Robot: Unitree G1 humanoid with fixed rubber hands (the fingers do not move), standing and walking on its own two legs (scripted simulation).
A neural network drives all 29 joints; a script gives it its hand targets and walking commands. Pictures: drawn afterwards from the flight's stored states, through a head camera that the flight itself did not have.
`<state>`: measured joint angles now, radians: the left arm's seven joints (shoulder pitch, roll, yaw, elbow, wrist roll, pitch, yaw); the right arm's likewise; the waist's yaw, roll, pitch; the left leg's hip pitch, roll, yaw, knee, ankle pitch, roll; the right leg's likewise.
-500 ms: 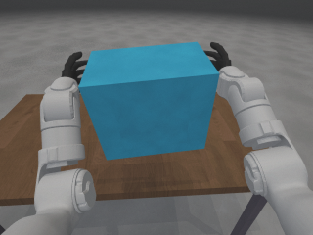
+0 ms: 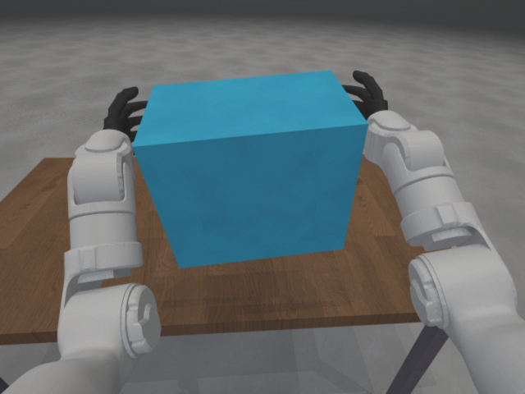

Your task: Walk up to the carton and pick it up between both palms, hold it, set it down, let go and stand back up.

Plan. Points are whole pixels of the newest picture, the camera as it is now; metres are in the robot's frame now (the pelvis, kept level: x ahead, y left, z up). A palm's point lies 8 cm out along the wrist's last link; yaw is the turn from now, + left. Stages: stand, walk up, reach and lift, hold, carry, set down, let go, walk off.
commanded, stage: hold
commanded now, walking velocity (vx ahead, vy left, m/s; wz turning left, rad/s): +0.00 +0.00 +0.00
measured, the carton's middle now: (253, 171) +0.37 +0.00 +0.22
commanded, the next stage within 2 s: none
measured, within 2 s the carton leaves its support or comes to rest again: neither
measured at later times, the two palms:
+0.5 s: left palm (119, 140) +0.36 +0.19 +0.28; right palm (373, 122) +0.37 -0.17 +0.30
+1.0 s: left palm (119, 141) +0.36 +0.19 +0.28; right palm (372, 122) +0.37 -0.17 +0.30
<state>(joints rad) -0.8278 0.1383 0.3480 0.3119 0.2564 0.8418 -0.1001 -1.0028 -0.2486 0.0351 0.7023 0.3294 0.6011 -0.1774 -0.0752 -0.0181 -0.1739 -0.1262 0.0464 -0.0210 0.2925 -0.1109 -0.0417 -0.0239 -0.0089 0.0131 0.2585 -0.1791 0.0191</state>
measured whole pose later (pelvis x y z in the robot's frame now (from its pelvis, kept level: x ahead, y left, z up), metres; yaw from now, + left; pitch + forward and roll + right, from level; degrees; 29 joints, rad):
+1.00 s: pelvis +0.00 +0.00 +0.00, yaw +0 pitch -3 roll -1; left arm -0.82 0.14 0.35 0.31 0.26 0.84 -0.10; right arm -1.00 -0.25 0.04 0.70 0.33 0.60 -0.18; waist -0.08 -0.02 -0.17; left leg -0.13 0.05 -0.02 0.29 -0.11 -0.04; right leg -0.02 -0.01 0.01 0.26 -0.18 0.02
